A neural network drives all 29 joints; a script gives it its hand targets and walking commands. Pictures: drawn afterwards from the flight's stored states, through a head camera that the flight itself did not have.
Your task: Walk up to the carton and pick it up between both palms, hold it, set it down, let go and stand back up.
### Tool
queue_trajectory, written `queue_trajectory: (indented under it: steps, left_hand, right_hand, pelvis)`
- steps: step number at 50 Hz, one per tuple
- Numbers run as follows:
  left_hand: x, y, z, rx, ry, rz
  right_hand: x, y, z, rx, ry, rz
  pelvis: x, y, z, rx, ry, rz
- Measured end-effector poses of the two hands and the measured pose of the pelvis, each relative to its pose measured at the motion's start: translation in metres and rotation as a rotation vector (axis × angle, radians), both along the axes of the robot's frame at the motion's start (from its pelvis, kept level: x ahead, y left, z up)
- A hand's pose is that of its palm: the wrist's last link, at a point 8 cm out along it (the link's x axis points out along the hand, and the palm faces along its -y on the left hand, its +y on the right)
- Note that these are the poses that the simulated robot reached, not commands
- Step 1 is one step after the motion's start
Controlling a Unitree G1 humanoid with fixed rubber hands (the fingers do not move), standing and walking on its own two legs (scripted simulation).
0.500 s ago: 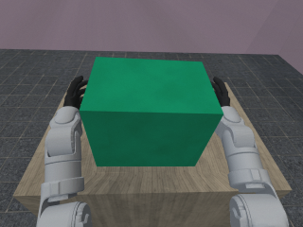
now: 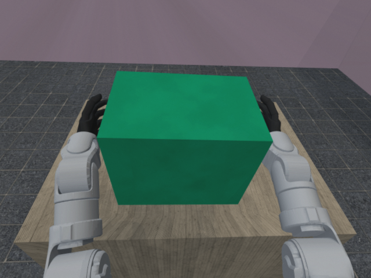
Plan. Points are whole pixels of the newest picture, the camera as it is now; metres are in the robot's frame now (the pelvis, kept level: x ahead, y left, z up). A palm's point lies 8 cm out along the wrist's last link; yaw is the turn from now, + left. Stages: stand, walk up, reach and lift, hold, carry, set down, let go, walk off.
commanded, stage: hold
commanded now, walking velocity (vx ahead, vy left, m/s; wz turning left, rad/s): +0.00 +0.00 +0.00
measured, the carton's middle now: (181, 141) +0.37 +0.00 +0.13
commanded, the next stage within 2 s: set down in 0.14 s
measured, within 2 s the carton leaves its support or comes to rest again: neither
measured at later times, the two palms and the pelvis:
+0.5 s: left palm (84, 132) +0.35 +0.20 +0.18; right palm (262, 133) +0.37 -0.18 +0.16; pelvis +0.00 +0.00 +0.00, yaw +0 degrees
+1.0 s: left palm (98, 147) +0.36 +0.19 +0.12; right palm (259, 144) +0.38 -0.19 +0.11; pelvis +0.02 -0.01 +0.00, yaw +0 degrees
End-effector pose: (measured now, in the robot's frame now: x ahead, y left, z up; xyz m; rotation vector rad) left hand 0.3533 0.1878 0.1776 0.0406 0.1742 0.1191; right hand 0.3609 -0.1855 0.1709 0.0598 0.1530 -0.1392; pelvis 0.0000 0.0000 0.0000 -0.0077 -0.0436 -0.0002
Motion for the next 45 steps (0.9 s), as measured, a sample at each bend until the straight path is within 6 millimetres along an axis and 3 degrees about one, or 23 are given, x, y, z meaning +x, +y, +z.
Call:
queue_trajectory:
  steps: [20,24,33,45]
  left_hand:
    - [0.000,0.003,0.010,-0.009,-0.081,0.006]
    - [0.001,0.008,0.005,0.022,-0.084,0.013]
    - [-0.004,0.010,-0.039,0.029,-0.044,0.021]
    - [0.012,-0.005,-0.054,0.028,-0.035,0.012]
  right_hand:
    - [0.002,0.004,0.012,-0.017,-0.083,0.009]
    - [0.006,0.008,-0.002,-0.038,-0.093,0.020]
    - [0.003,0.010,-0.051,-0.073,-0.062,0.032]
    - [0.015,-0.005,-0.058,-0.092,-0.060,0.022]
  pelvis:
    - [0.002,-0.003,0.000,0.005,-0.023,0.001]
    - [0.003,-0.002,0.000,0.007,-0.040,0.000]
    - [0.007,-0.005,0.000,0.003,-0.028,0.018]
    - [0.013,-0.010,0.000,0.004,0.022,0.007]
